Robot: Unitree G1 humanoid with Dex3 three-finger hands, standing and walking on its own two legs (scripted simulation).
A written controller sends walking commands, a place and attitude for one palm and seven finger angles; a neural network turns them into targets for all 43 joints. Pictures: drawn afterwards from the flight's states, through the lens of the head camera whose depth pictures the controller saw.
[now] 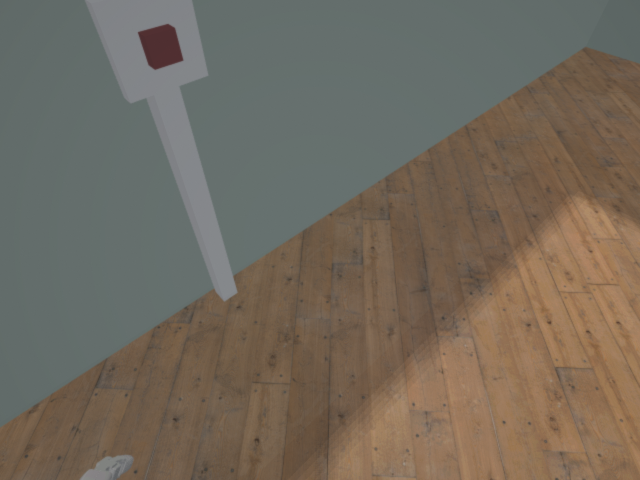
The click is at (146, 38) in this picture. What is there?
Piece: button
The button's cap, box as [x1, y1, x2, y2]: [138, 24, 182, 69]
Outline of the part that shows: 168,24 138,32 148,64 155,69 182,60 175,30 172,26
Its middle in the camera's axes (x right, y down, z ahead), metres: -0.31 -0.37 +0.74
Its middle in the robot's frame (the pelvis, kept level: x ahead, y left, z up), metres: +0.81 +0.35 +0.16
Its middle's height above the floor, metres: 0.93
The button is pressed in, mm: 0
